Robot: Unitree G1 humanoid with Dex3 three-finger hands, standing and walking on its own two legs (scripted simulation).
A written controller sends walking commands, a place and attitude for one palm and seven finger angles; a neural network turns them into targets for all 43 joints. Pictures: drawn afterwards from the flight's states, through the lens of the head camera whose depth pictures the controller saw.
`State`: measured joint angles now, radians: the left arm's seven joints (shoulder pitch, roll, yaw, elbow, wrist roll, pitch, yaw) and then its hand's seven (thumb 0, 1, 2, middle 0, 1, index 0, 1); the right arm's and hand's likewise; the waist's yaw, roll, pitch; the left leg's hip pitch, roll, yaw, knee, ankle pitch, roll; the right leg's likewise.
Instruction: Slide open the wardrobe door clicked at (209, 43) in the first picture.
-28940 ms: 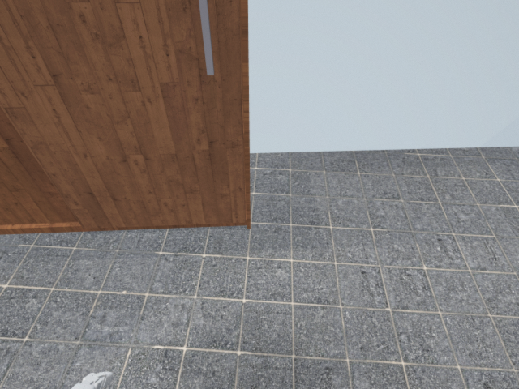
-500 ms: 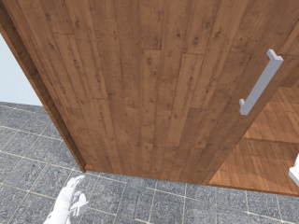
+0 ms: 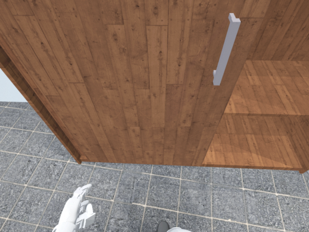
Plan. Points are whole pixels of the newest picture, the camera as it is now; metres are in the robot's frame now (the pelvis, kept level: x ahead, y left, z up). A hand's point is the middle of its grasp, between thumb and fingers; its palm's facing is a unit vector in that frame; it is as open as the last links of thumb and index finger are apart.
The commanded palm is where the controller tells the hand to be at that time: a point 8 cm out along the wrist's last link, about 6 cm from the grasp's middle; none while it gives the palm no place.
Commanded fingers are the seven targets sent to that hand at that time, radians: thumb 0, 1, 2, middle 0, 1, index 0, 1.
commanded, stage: step back with the hand held close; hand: right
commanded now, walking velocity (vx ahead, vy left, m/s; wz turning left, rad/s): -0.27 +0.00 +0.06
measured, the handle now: (223, 52) +0.56 -0.20 +0.16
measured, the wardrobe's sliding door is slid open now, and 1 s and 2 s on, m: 0.66 0.66 0.66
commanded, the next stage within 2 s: stop stepping back and stand still in 0.34 s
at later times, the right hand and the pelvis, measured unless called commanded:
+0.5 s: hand out of the picture +0.11 -0.34 +0.17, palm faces +0.36 +0.88 -0.31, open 7.4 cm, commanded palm +0.02 -0.37 +0.19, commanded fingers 0.00 -0.90 -0.90 0.20 0.30 0.20 0.30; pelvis -0.14 -0.08 +0.00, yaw +3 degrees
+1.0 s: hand out of the picture +0.01 -0.40 +0.17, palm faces +0.39 +0.88 -0.28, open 7.4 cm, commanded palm -0.07 -0.44 +0.19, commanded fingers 0.00 -0.90 -0.90 0.20 0.30 0.20 0.30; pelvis -0.24 -0.16 -0.02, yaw +6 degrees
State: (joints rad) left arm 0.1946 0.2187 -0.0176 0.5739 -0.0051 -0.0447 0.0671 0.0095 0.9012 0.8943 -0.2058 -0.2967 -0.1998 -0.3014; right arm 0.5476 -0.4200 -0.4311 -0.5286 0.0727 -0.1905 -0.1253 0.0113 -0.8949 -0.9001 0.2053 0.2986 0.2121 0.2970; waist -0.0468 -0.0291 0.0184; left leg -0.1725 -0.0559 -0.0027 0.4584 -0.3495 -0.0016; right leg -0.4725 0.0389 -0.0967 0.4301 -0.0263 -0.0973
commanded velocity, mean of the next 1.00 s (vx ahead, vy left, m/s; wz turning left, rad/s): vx -0.02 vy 0.08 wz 0.02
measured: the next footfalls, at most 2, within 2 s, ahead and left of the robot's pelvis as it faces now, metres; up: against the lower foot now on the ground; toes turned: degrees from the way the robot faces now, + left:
right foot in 0.36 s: +0.01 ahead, -0.12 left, +0.00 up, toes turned +4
left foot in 0.76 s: -0.27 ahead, -0.02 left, +0.00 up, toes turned +13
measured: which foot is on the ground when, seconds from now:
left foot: down 0.00-0.36, up 0.38-0.74, down 0.76-0.92, up 0.94-1.00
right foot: down 0.00-0.22, up 0.24-0.34, down 0.36-0.70, up 0.72-0.90, down 0.92-1.00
